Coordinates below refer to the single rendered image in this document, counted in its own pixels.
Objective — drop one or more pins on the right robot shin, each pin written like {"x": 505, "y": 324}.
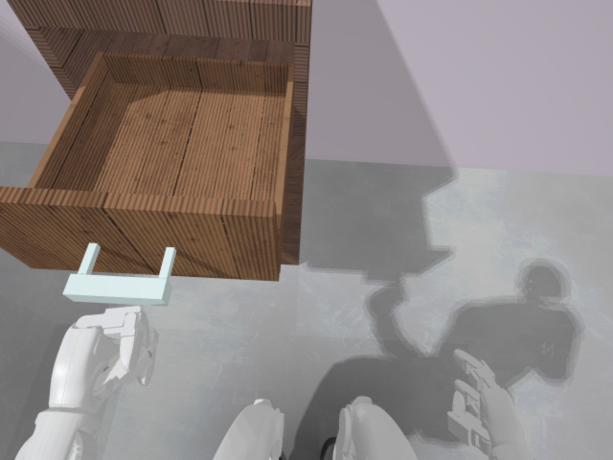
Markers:
{"x": 337, "y": 454}

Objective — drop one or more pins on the robot right hand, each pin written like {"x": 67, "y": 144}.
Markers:
{"x": 493, "y": 420}

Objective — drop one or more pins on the left robot forearm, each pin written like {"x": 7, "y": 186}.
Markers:
{"x": 62, "y": 434}

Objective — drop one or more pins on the handle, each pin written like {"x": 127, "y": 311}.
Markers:
{"x": 84, "y": 287}

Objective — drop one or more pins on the robot left hand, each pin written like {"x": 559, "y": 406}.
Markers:
{"x": 119, "y": 338}

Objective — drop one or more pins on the robot left thigh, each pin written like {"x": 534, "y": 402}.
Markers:
{"x": 256, "y": 434}

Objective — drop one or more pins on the drawer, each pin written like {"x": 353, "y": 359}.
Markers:
{"x": 156, "y": 152}

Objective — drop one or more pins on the cabinet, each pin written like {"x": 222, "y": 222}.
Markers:
{"x": 69, "y": 33}

